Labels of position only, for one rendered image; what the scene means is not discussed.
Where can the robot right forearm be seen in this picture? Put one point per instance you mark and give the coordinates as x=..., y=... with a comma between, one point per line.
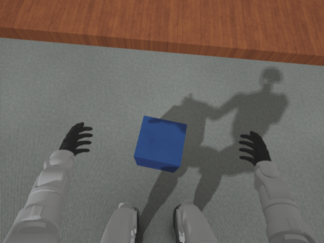
x=284, y=220

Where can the carton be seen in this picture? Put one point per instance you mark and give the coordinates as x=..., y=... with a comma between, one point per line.
x=160, y=144

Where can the right robot foot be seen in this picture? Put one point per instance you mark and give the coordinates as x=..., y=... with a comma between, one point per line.
x=175, y=226

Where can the right robot thigh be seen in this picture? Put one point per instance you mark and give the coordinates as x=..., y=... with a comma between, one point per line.
x=194, y=225

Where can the left robot hand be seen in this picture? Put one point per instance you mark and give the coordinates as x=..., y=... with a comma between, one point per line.
x=71, y=140

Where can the right robot hand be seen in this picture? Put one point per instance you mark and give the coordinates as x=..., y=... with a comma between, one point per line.
x=259, y=151

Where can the robot left forearm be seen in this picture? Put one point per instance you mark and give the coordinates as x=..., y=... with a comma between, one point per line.
x=42, y=212

